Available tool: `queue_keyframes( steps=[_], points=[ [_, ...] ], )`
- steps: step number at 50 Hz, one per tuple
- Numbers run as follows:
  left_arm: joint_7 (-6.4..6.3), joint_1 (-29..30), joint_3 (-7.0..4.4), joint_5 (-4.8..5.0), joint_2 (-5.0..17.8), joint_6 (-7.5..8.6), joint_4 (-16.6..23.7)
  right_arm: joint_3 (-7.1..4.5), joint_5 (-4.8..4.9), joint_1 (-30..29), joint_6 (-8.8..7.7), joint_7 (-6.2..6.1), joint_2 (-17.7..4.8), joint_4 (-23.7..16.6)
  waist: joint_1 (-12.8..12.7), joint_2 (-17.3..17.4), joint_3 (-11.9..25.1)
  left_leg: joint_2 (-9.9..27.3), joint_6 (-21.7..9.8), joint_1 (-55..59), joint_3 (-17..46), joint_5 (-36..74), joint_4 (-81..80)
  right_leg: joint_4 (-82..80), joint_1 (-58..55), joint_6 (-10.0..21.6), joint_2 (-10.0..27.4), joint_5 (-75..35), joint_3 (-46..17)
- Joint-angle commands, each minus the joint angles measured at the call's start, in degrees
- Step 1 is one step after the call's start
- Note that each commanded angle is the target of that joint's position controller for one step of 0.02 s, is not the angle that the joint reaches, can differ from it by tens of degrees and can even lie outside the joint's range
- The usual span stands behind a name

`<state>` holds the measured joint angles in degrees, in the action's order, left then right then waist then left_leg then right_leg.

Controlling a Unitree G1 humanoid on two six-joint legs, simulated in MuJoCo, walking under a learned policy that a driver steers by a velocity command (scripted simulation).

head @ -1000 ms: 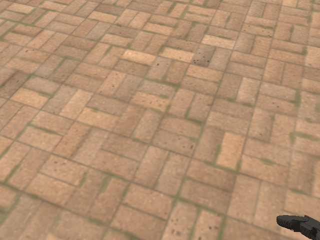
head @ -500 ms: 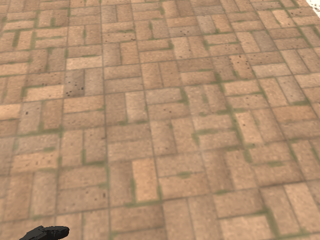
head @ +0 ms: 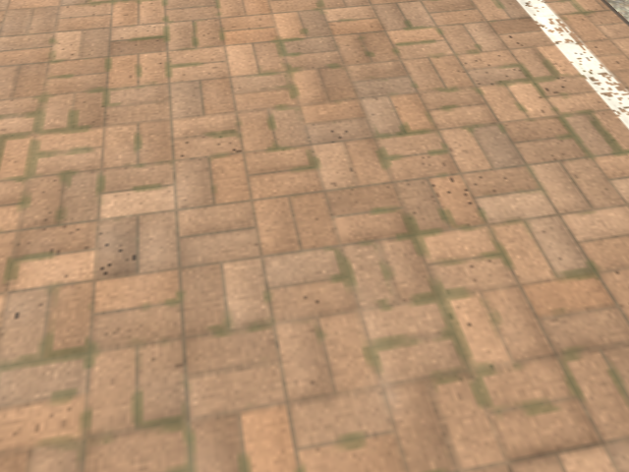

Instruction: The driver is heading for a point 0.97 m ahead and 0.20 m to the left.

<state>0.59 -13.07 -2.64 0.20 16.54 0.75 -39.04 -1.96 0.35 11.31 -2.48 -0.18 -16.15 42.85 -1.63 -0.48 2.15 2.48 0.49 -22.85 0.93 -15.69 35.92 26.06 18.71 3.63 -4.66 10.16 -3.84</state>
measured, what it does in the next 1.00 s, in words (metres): walks ahead: left foot, then right foot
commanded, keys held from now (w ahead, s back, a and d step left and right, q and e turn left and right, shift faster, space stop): w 0.54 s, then w+q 0.46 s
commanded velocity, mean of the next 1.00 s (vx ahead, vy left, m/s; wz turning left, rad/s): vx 0.47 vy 0.00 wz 0.12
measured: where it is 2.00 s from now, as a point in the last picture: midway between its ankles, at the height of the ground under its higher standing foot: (280, 315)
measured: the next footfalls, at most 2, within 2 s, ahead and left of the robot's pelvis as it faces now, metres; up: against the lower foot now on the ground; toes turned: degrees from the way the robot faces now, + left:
left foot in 0.04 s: +0.06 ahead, +0.14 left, +0.00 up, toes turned +0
right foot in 0.48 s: +0.34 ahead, -0.13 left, +0.00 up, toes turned -2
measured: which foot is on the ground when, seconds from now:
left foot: up 0.00-0.02, down 0.04-0.50, up 0.52-0.98, down 1.00-1.00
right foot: down 0.00-0.04, up 0.06-0.46, down 0.48-1.00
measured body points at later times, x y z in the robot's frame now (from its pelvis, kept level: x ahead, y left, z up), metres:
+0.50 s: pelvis +0.20 -0.02 -0.02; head +0.24 -0.02 +0.43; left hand +0.45 +0.21 -0.08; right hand +0.16 -0.30 -0.14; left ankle +0.03 +0.14 -0.73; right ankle +0.30 -0.12 -0.74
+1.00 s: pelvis +0.48 +0.01 -0.02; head +0.51 +0.03 +0.43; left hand +0.44 +0.30 -0.15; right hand +0.73 -0.18 -0.10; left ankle +0.60 +0.12 -0.74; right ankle +0.30 -0.12 -0.73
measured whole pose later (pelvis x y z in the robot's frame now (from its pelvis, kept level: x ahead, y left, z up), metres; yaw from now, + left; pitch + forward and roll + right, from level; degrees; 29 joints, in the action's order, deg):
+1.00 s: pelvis +0.48 +0.01 -0.02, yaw +11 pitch +2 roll -2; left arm -0.7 -19.2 -3.9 0.7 16.7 2.5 -49.5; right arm -2.4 1.1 5.5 -2.7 3.4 -15.3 36.8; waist -3.5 1.4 -1.6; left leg 1.0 -5.9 -31.4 -2.9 -4.9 33.3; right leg 20.7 -6.4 -1.3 0.7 26.8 13.0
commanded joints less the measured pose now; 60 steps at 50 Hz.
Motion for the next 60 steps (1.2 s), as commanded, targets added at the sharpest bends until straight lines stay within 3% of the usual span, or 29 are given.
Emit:
queue_keyframes(
  steps=[1, 2, 3, 4, 5, 9, 14, 19, 21, 23, 24, 25, 26, 27, 29, 32, 35, 40, 45, 48, 50, 51, 52, 53, 54, 55, 56, 57, 60],
  points=[
    [0.01, 1.3, -1.75, 0.37, 7.8, 0.38, 2.9, -1.61, -0.04, 2.2, -1.97, 0.33, -5.0, -2.6, 2.8, -5.0, 1.1, -1.4, -2.6, 10.5, -1.9, 0.9, -8.7, -8.8, 3.3, 6.7, 12.6, 22.5, -15.3],
    [0.00, 2.5, -0.92, 0.17, 5.3, 0.54, 3.4, -1.90, -0.30, 6.0, -2.20, 0.05, -6.1, -1.9, 4.5, -2.9, 1.5, 2.9, -4.3, 16.4, 2.9, -1.4, -11.3, -3.6, 7.9, 4.5, 10.1, 22.0, -13.2],
    [0.13, 4.3, 0.08, -0.03, 1.2, 1.14, 4.4, -2.59, -0.90, 11.0, -2.21, -0.34, -9.5, -1.0, 5.6, 6.0, 1.0, 11.7, -8.0, 22.5, 15.3, -10.1, -17.5, 11.1, 17.4, 0.7, 3.9, 19.8, -4.4],
    [0.15, 5.5, -0.37, 0.68, 3.1, 2.40, 6.7, -4.22, -1.40, 13.3, -1.85, 0.18, -14.3, 0.0, 5.8, 16.7, -2.8, 19.7, -14.0, 24.0, 32.3, -20.8, -24.6, 21.4, 29.3, -1.0, 0.8, 20.7, 2.8],
    [0.15, 6.8, -1.64, 1.02, 7.2, 3.25, 6.5, -3.70, -0.98, 12.9, -2.20, 0.13, -11.6, -0.6, 6.5, 11.8, -5.4, 20.2, -15.5, 23.5, 34.4, -23.6, -25.1, 28.4, 33.2, -1.3, 4.4, 18.8, -0.7],
    [0.77, 6.5, -1.84, 0.35, 5.3, 3.71, 4.9, -2.51, -0.35, 9.2, -2.41, -0.16, -8.1, -1.5, 4.5, 8.0, -5.4, 13.3, -11.6, 23.0, 19.9, -7.4, -26.4, 29.2, 32.4, -2.8, 7.9, 4.2, 0.2],
    [1.42, 11.7, -0.48, 0.48, 1.1, 3.79, 5.6, -2.68, 0.07, 10.4, -2.00, -0.33, -8.7, -0.4, 6.0, 7.9, -4.9, 8.5, -10.2, 17.0, 6.8, 9.2, -27.1, 14.7, 19.7, -4.8, 6.7, -7.3, 4.5],
    [2.58, 16.3, -0.48, 1.27, 2.3, 4.32, 7.0, -3.39, 1.05, 13.8, -1.27, -0.16, -10.8, 1.6, 7.2, 8.2, -6.7, 11.6, -10.3, 19.0, 7.2, 11.3, -25.3, 5.7, 14.6, -3.2, 5.9, -7.1, 4.9],
    [2.72, 14.6, -0.99, 1.28, 3.8, 4.56, 6.9, -3.75, 1.27, 13.3, -0.81, -0.30, -11.6, 2.1, 5.2, 8.6, -6.1, 13.1, -9.5, 21.3, 7.6, 17.5, -23.1, 3.6, 11.1, -1.3, 5.4, -4.7, 5.1],
    [2.01, 3.9, -2.85, 0.64, 7.1, 4.45, 3.6, -3.50, 1.37, 12.4, -0.47, -0.56, -11.1, 2.1, -0.8, 7.1, 0.6, 9.7, -7.2, 20.0, 3.2, 35.5, -10.4, 0.7, -5.3, 1.6, 3.0, -4.8, 7.1],
    [1.36, -6.0, -4.01, 0.32, 10.0, 4.23, 1.4, -2.51, 0.44, 12.0, -0.64, -0.68, -8.9, 1.2, -5.3, 4.5, 8.2, 7.2, -5.2, 11.6, 0.7, 30.5, 3.4, 2.9, -21.4, 4.3, 8.7, -5.2, 1.5],
    [0.96, -12.6, -5.42, -0.74, 16.7, 3.73, 0.2, -0.47, -0.18, 17.2, -1.73, -0.48, -2.7, -1.2, -4.6, -11.3, 17.7, -1.6, -0.6, -11.4, -2.3, 5.4, 27.4, 0.4, -43.5, 13.4, 24.5, 3.7, -24.7],
    [1.06, -13.6, -4.28, 0.01, 12.7, 3.56, -0.3, -0.89, 0.57, 15.8, -3.12, -0.34, -4.9, -0.4, -5.5, -14.2, 20.6, -3.4, -0.7, -18.3, 5.6, -16.4, 35.9, -8.4, -42.5, 15.3, 27.1, 12.6, -38.7],
    [0.93, -9.4, -3.14, 0.37, 10.0, 3.55, -0.4, -2.23, 2.11, 10.4, -3.74, 0.14, -9.2, -1.8, -4.9, -10.4, 10.4, 0.2, -1.5, -23.6, 5.4, -13.4, 39.2, -9.5, -35.3, 12.6, 25.2, 14.6, -30.7],
    [0.90, -2.5, -1.94, 0.00, 6.1, 3.57, 0.0, -2.11, 1.36, 5.9, -3.48, 0.14, -8.2, -2.2, -1.6, -4.0, 1.2, 4.4, -1.9, -21.1, 3.3, -4.4, 34.1, -12.3, -20.3, 9.9, 20.7, 7.2, -17.6],
    [1.08, 1.4, -1.82, -0.76, 4.3, 4.99, -0.9, -2.00, 1.25, 9.0, -1.14, 0.13, -5.0, -0.5, 2.4, -6.0, -1.5, 6.2, -0.9, -13.6, 4.1, 1.4, 30.4, -17.3, -9.4, 9.1, 17.8, -2.1, -7.6],
    [0.66, 0.6, -2.38, -1.09, 5.5, 5.98, -2.9, -2.08, 0.95, 5.9, -0.33, -0.26, -4.4, -1.7, 2.5, -3.4, -4.1, 5.5, 0.4, -17.1, 6.0, 7.7, 25.4, -19.3, -8.5, 9.1, 18.0, -9.7, -1.1],
    [-0.27, -0.9, -2.61, -0.67, 7.1, 5.85, -4.8, -1.30, 0.71, -3.0, -1.17, 1.29, -2.5, -4.4, -0.5, -1.7, -6.2, 3.7, -0.5, -15.1, 1.9, 22.4, 7.6, -20.4, -10.7, 6.5, 16.5, -13.9, 7.9],
    [-0.78, -5.3, -3.34, 0.46, 9.2, 3.78, -7.5, -1.03, 0.85, -10.1, -1.15, 3.25, -2.4, -8.9, -2.9, -0.7, -8.1, 2.5, -3.3, -19.0, -0.9, 17.6, -0.4, -16.4, -23.0, 5.2, 20.3, -20.0, 10.6],
    [-1.58, -4.4, -3.99, 0.71, 11.4, 2.20, -7.3, -2.34, 0.73, -7.0, -0.73, 3.90, -4.9, -10.2, 0.3, -3.8, -3.6, -2.3, -6.3, -10.9, -5.9, 8.1, -0.6, -5.5, -26.8, 3.2, 20.4, -46.2, 13.2],
    [-2.32, -3.3, -3.73, 0.66, 11.4, 1.42, -6.6, -5.30, 0.91, 8.0, -0.29, 3.02, -10.0, -7.0, 8.9, -3.0, 4.9, -6.5, -10.0, 11.1, -6.3, 9.2, -4.4, 16.1, -19.5, 0.4, 17.3, -50.6, 15.6],
    [-2.33, -5.5, -2.25, -1.07, 7.6, 2.11, -5.2, -6.85, 1.03, 15.5, 0.46, 1.63, -15.3, -5.8, 10.2, 6.7, 11.3, 4.2, -14.0, 29.3, 10.2, 11.7, -4.1, 35.0, -3.9, -2.0, 13.7, -24.7, 15.9],
    [-1.13, -9.0, -0.19, -1.19, 1.9, 4.07, -2.6, -6.69, 1.34, 12.0, -0.15, 1.79, -17.8, -7.5, 4.2, 17.4, 18.2, 16.6, -26.1, 45.9, 44.3, 0.5, -13.9, 54.5, 19.3, -5.0, 0.4, 22.1, 6.5],
    [0.02, -2.9, -1.50, 0.67, 8.1, 6.25, -2.2, -5.37, 0.86, 13.3, -0.50, 2.04, -12.6, -8.0, 8.7, 8.9, 19.3, 16.2, -23.4, 46.2, 44.4, -3.8, -18.2, 56.5, 25.3, -3.6, 3.9, 20.6, -3.2],
    [0.48, 1.8, -1.56, 2.33, 8.7, 7.21, -0.4, -4.75, 0.38, 11.6, -0.91, 1.93, -10.5, -7.8, 8.4, 6.1, 11.1, 14.2, -20.7, 39.5, 35.7, -0.9, -18.5, 53.8, 27.4, -2.4, 6.1, 16.3, -2.3],
    [0.15, 2.9, -1.20, 1.51, 7.3, 7.56, -0.1, -4.46, 0.38, 8.0, -1.19, 1.96, -9.8, -8.1, 5.4, -0.4, 5.2, 11.7, -19.0, 30.0, 29.2, 6.0, -18.9, 47.8, 25.6, -2.3, 8.7, 12.3, -1.8],
    [-0.27, 2.9, -1.62, 0.11, 7.8, 7.24, -0.6, -3.94, 0.19, 4.8, -1.30, 1.76, -8.0, -8.7, 3.4, -0.7, 2.9, 9.7, -18.0, 23.5, 24.5, 12.1, -19.6, 42.7, 22.0, -2.8, 10.4, 10.3, -1.6],
    [-0.24, 1.7, -1.83, -0.30, 7.8, 6.53, -0.7, -3.64, -0.44, 3.0, -1.28, 1.50, -7.5, -9.7, 1.7, 1.1, 1.6, 8.4, -18.0, 18.6, 22.5, 15.8, -20.9, 41.0, 18.6, -3.4, 11.1, 9.0, -1.7],
    [-0.53, 1.0, -1.59, -1.15, 6.0, 4.81, -0.8, -3.91, -0.03, 2.7, -1.56, 0.76, -8.4, -9.4, 0.3, 1.8, 0.1, 6.6, -18.5, 11.3, 18.0, 21.7, -23.0, 33.9, 16.1, -6.4, 10.8, 6.0, 0.0]
  ],
)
